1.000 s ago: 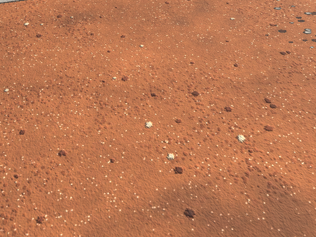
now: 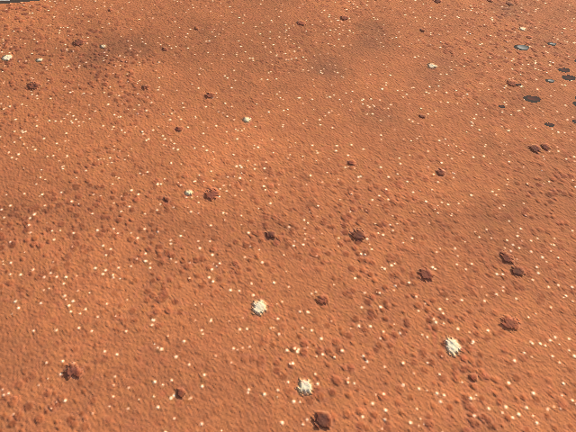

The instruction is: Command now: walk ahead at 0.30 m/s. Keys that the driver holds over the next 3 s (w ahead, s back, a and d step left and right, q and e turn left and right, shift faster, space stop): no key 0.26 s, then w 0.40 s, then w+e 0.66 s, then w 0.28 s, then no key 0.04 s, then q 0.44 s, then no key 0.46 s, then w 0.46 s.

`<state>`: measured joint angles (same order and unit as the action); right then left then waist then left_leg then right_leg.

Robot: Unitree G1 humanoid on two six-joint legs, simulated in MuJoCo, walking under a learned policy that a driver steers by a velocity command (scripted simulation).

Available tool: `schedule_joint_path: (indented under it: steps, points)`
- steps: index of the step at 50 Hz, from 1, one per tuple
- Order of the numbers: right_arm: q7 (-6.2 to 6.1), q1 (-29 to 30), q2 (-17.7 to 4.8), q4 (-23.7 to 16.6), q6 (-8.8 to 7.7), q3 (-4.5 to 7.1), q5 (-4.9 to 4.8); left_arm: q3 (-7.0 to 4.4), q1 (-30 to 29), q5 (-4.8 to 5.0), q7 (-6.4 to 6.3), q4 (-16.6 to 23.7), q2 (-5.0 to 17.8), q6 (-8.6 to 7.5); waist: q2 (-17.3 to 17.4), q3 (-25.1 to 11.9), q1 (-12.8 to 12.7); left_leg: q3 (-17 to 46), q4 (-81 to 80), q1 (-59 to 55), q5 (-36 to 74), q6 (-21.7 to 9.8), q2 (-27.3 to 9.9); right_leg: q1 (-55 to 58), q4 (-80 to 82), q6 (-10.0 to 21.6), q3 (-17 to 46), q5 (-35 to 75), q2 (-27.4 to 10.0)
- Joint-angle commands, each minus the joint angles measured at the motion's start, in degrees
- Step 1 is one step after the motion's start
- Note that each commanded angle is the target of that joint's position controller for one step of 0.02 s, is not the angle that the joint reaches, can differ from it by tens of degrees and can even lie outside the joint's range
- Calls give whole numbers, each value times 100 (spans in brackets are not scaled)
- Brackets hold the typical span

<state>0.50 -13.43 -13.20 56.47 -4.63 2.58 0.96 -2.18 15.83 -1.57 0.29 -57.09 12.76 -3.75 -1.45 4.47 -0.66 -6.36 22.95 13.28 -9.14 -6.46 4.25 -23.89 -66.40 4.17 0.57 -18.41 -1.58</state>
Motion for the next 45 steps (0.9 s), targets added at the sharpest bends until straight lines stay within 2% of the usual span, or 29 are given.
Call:
schedule_joint_path:
  steps: [1,3,6,8,13,15,16,17,18,19,20,21,22,23,24,26,31,34,36,37,39,40,41,42,43,44,45]
  points:
    - [-19,-412,-358,-24,-199,-10,-20,-51,853,-34,18,-35,128,146,374,-381,-285,1061,-950,-256,4238,-630,-1641,-52,212,-152,35,159,-136]
    - [-44,-519,-449,30,-168,-30,-7,-44,552,-25,14,38,138,204,490,-382,-271,757,-905,-348,4599,-546,-1486,-241,692,-216,-108,491,-114]
    - [-92,-636,-372,96,-70,-110,-17,24,-76,23,0,196,80,224,617,-351,-131,460,-829,-415,4682,-328,-1278,-171,1743,-276,-321,999,-77]
    - [-128,-851,-370,189,-26,-139,-14,66,-352,52,-36,241,64,229,664,-426,16,452,-727,-635,4709,-248,-1297,-28,2242,-268,-413,1241,-1]
    - [-219,-980,-289,351,99,-189,30,83,-406,55,-184,147,146,197,668,-336,99,748,-193,-1075,4421,-365,-1551,351,3175,-100,-361,808,108]
    - [-222,-973,-406,394,142,-142,-21,68,-88,19,-211,33,141,125,556,-367,-64,930,145,-1032,3212,-331,-1565,948,3975,43,-412,912,147]
    - [-209,-1086,-371,394,136,-139,-5,-6,297,-20,-227,-101,352,74,280,-543,-148,920,564,-725,2187,-269,-1404,1615,4055,156,-114,1214,-73]
    - [-187,-1219,-207,306,108,-164,30,-113,759,-60,-225,-199,743,23,-344,-769,-156,645,1434,-57,555,-203,-995,2386,4091,401,755,1678,-791]
    - [-141,-1520,93,321,157,-192,-17,-261,1076,98,-184,-318,1104,102,-1483,-774,-224,-30,2723,1379,-2035,-5,-50,2921,4791,1360,2503,854,-1780]
    - [-133,-886,-410,197,216,-51,89,-200,1230,106,-107,-343,757,141,-1007,-418,-476,326,3805,2089,-3078,20,-125,2693,5341,1574,3164,-367,-2092]
    - [-68,-477,-390,64,224,-8,134,-150,845,80,-70,-241,578,143,-484,-42,-298,693,4033,2246,-2499,11,-372,2151,5593,1453,2890,-1331,-1893]
    - [-3,-305,-275,25,212,-9,94,-122,471,46,-65,-154,454,141,-256,156,-107,805,3881,2164,-1922,41,-551,1677,5853,1247,2579,-1656,-1693]
    - [39,-228,-236,-7,201,13,78,-113,299,60,-94,-117,404,115,-231,234,50,806,3630,1976,-1533,98,-663,1388,6032,1035,2244,-1481,-1508]
    - [60,-320,-138,43,204,4,108,-104,195,77,-115,-113,341,69,-264,123,158,757,3473,1719,-1229,193,-708,1295,6097,888,1867,-1025,-1296]
    - [69,-432,-67,124,218,-1,131,-109,245,75,-125,-131,331,27,-212,-30,183,648,3407,1514,-1025,267,-677,1277,6074,840,1542,-556,-1161]
    - [67,-267,-43,60,244,10,117,-122,447,81,-138,-215,370,-37,-181,-119,170,533,3041,1500,-793,388,-717,1326,6070,826,1162,-193,-1059]
    - [74,619,-59,-330,282,-4,65,-186,857,47,-114,-309,572,-75,-339,-4,-84,353,1901,1644,-406,572,-798,1475,6205,861,938,-311,-1099]
    - [77,920,-115,-499,252,7,51,-210,1009,36,-82,-336,593,-88,-324,53,-201,276,1453,1506,-373,577,-785,1510,6089,877,918,-258,-1138]
    - [67,964,-162,-585,205,26,39,-233,990,23,-60,-331,633,-82,-331,81,-191,241,1183,1268,-488,564,-731,1458,5896,889,1003,-189,-1151]
    - [57,865,-188,-599,173,41,30,-252,919,23,-52,-313,669,-76,-343,66,-120,217,1012,1018,-536,543,-688,1367,5744,875,1042,-142,-1152]
    - [16,101,-216,-404,79,93,29,-280,634,76,-49,-249,682,-59,-190,-59,299,131,316,-180,-314,520,-527,829,5075,702,957,30,-930]
    - [-47,-641,-425,-183,-8,183,45,-239,541,74,-46,-192,502,-79,127,-350,577,456,-9,-1261,-526,475,-713,297,4262,516,717,163,-585]
    - [-126,-1469,-1074,-86,-97,338,174,-115,369,154,-10,43,26,-118,1297,-819,894,2177,-887,-2298,-1933,203,-2121,-636,2380,202,-7,-250,133]
    - [-142,-1701,-1563,-10,-33,456,120,-145,384,113,-13,232,90,-98,1960,-780,788,3847,-1643,-2359,-3154,-202,-2985,-1751,1106,164,-307,-1235,567]
    - [-144,-1097,-1062,-190,13,335,115,-231,402,-9,8,146,405,-40,1064,-380,452,3567,-1586,-1701,-3313,-238,-2874,-1726,420,281,186,-886,85]
    - [-109,-558,-670,-353,-6,234,71,-243,371,12,80,92,333,-21,666,-97,223,2928,-1593,-1222,-2783,-118,-2582,-1631,309,282,294,-353,-104]
    - [-100,-290,-471,-432,-42,181,47,-233,389,44,122,60,196,3,621,-15,81,2230,-1647,-979,-1971,42,-2306,-1466,392,224,284,18,-226]
